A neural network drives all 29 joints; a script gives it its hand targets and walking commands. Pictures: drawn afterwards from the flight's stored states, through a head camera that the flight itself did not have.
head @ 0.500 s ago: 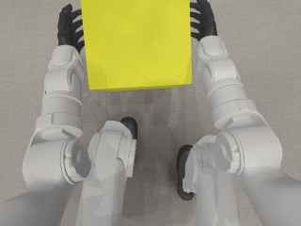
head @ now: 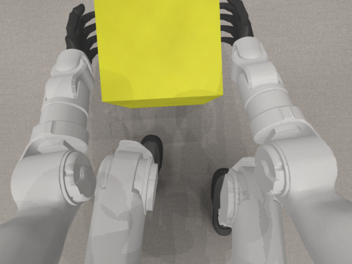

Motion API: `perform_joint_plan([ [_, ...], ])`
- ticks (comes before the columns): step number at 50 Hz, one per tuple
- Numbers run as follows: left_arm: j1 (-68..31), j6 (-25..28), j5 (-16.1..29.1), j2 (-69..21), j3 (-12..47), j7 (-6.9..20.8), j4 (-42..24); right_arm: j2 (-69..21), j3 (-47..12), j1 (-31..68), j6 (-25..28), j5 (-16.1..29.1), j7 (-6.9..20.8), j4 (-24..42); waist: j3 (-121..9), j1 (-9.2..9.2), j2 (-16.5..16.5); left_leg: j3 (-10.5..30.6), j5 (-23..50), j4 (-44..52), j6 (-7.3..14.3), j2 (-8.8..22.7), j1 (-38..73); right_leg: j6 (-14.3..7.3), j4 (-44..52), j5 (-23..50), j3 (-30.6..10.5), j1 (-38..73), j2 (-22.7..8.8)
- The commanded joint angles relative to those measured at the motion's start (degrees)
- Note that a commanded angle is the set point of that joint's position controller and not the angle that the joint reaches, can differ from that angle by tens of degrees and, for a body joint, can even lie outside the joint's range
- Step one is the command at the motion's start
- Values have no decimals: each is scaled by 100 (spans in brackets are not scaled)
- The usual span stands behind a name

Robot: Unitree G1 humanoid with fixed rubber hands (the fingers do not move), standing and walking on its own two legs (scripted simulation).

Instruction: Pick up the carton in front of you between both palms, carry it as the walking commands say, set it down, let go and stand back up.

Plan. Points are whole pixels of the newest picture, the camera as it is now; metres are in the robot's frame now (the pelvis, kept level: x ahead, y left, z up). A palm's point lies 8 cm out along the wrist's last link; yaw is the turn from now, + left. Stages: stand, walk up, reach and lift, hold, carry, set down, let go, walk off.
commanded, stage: set down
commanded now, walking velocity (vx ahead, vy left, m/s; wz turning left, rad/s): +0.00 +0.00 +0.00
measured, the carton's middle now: (162, 59) +0.49 +0.12 -0.24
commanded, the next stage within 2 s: let go in 1.94 s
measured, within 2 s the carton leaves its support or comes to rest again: rests again in 0.50 s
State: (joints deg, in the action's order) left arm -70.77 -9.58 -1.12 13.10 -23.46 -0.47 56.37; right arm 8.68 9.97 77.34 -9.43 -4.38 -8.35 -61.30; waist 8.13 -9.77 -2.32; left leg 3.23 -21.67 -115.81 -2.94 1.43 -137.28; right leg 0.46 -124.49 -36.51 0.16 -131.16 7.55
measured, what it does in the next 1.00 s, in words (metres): stands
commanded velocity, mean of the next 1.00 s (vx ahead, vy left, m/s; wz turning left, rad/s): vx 0.00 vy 0.00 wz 0.00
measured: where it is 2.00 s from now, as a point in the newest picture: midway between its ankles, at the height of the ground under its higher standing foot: (185, 195)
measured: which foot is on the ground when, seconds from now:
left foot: down 0.00-1.00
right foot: down 0.00-1.00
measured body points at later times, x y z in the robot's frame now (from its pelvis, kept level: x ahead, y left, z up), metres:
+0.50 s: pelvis +0.00 +0.00 +0.00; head +0.35 +0.02 +0.27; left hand +0.48 +0.28 -0.17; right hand +0.55 -0.02 -0.18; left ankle +0.15 +0.14 -0.35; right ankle +0.09 -0.10 -0.35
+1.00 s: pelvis +0.00 +0.01 +0.00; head +0.36 +0.03 +0.26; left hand +0.46 +0.31 -0.18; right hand +0.56 -0.06 -0.18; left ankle +0.15 +0.14 -0.35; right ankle +0.09 -0.10 -0.35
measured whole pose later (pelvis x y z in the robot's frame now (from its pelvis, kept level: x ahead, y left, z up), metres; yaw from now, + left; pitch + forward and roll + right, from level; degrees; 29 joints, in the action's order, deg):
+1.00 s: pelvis +0.00 +0.01 +0.00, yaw +1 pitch +39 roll +1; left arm -69.8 3.1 13.5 19.8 -16.7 -4.0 62.6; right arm 19.8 -3.9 77.5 -4.0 8.5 -5.7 -56.7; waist 16.2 -7.3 0.0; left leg 0.5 -21.4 -116.7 -0.8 1.2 -134.5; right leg 2.9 -126.1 -37.5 -2.5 -127.7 7.0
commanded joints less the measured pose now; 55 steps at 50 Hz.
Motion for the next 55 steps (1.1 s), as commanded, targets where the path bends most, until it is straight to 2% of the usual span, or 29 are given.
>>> perform_joint_plan([
  [1,-2788,168,359,-4649,1422,1236,-447,-4413,-1368,2814,351,263,1257,702,-5483,7,-585,-656,1286,200,92,-543,3860,-165,1543,1020,61,1595,294],
  [6,-2713,284,422,-4458,1239,1217,-112,-4223,-1434,2842,411,218,1220,722,-5332,-5,-776,-609,1321,158,131,-534,3611,-130,1504,1125,28,1637,222],
  [7,-2729,300,418,-4378,1203,1218,-60,-4194,-1409,2773,403,157,1212,704,-5230,48,-802,-590,1234,168,141,-521,3550,-131,1528,1067,24,1567,214],
  [16,-2622,366,220,-3713,976,1120,388,-3531,-986,2305,378,-182,1221,222,-4418,214,-553,-496,835,205,175,-470,3146,-187,1519,855,-82,1277,144],
  [26,-2654,538,240,-3037,861,892,613,-2737,-665,2065,443,-448,1183,-155,-4065,470,-419,-390,617,195,118,-435,3351,-191,1425,682,-52,1177,55],
  [28,-2542,636,289,-2665,783,770,659,-2315,-650,2069,489,-431,1105,-180,-4096,467,-395,-405,654,175,72,-407,3490,-159,1394,671,-34,1253,13],
  [30,-2172,796,351,-1832,588,542,814,-1451,-640,2017,576,-317,923,-156,-4146,397,-350,-445,714,161,15,-342,3711,-101,1368,643,-13,1409,-68],
  [32,-1305,1037,468,75,117,80,1081,511,-409,1577,668,-116,507,-119,-4118,353,-325,-484,741,193,-65,-201,3944,-1,1380,573,8,1579,-244],
  [33,-1097,1161,627,760,111,-148,1122,1175,-416,1485,700,34,290,-19,-4183,325,-285,-480,761,211,-88,-135,4003,43,1391,576,-37,1672,-333],
  [34,-1132,1252,806,903,238,-266,1132,1263,-591,1555,723,236,194,-25,-4274,277,-348,-468,826,238,-67,-102,4006,72,1397,617,-76,1740,-377],
  [36,-1160,1390,1090,1120,420,-363,1193,1236,-962,1749,776,668,169,-12,-4456,108,-526,-440,1035,207,-4,-50,3936,102,1338,762,-139,1880,-443],
  [40,-1322,1512,1390,1279,668,-342,1010,1014,-1514,2136,830,1314,320,536,-4828,-217,-729,-428,1491,179,125,35,3911,159,1207,1083,-182,2035,-492],
  [43,-1240,1516,1495,1420,711,-340,771,1142,-1608,2039,798,1487,370,827,-5305,-328,-728,-427,1773,188,161,53,4220,194,1155,1236,-158,2263,-497],
  [48,-741,1382,1487,1574,591,-365,126,1368,-1360,1471,654,1289,256,1062,-6299,-274,-645,-499,1909,315,97,-23,5101,182,1257,1109,52,2620,-412],
  [52,-337,1133,1307,1523,483,-404,-923,1379,-1024,1211,453,1100,146,1761,-7403,-226,-501,-676,1892,596,42,-169,6008,137,1510,935,278,3014,-239],
  [55,-196,835,1144,1317,461,-421,-1487,1382,-768,1006,231,977,95,1971,-7381,-163,-284,-812,1478,912,4,-267,6173,76,1834,554,358,2962,-148],
])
